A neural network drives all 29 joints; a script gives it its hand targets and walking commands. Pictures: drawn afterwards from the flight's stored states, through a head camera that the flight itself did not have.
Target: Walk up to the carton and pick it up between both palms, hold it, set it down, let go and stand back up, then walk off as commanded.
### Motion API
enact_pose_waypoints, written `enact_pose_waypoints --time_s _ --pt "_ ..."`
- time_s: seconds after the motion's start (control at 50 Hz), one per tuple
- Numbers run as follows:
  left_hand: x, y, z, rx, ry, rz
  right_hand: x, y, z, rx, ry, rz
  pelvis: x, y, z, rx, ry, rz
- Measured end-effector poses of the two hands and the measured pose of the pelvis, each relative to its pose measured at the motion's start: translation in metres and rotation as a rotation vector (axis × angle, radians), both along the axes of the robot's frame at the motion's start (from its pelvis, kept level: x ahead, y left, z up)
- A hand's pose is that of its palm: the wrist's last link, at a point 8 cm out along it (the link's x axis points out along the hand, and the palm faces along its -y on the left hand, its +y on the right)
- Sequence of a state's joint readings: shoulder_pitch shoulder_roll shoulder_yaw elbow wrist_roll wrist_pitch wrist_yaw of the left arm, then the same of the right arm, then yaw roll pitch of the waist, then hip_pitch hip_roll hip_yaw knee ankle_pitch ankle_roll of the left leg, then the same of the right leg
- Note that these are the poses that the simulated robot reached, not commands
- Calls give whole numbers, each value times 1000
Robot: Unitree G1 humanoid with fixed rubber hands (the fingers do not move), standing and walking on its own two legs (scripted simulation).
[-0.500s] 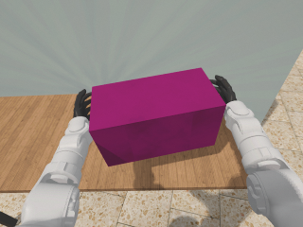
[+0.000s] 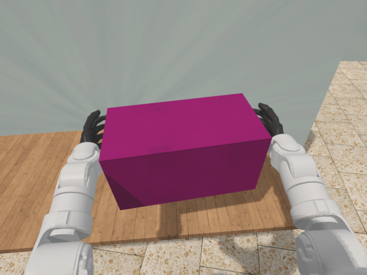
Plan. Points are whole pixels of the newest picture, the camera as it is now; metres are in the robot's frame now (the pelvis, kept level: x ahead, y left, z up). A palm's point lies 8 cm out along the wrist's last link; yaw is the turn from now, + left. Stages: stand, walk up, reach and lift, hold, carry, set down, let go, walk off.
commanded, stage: reach and lift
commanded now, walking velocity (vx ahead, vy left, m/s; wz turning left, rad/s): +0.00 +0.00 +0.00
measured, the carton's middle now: (183, 149) +0.36 +0.01 +0.12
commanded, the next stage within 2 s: hold in 0.56 s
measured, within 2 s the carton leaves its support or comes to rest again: neither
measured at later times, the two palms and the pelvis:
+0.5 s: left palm (92, 139) +0.37 +0.21 +0.16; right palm (275, 129) +0.37 -0.19 +0.16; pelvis +0.00 -0.01 +0.00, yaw +0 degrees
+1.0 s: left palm (85, 139) +0.35 +0.22 +0.18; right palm (278, 122) +0.36 -0.19 +0.19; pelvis +0.00 +0.00 +0.00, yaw +0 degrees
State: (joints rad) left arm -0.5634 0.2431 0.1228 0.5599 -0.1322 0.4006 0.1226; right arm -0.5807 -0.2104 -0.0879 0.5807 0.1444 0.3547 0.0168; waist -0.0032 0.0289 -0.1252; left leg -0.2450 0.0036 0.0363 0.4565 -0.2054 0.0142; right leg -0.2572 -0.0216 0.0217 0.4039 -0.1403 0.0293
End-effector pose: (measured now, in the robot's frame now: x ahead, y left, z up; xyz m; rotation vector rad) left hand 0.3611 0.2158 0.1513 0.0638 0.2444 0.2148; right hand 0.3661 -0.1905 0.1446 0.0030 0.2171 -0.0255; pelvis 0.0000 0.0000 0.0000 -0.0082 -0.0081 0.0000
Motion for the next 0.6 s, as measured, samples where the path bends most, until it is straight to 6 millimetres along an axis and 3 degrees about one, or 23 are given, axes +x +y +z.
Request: enact_pose_waypoints --time_s 0.22,0.6 --pt "-7 -4 13 -7 -3 2 -8 -4 11 47 -22 -10 -9 -5 0 6 -14 1" --pt "7 -4 16 -18 10 -2 9 -3 25 42 -40 -10 -2 -5 2 7 1 0"
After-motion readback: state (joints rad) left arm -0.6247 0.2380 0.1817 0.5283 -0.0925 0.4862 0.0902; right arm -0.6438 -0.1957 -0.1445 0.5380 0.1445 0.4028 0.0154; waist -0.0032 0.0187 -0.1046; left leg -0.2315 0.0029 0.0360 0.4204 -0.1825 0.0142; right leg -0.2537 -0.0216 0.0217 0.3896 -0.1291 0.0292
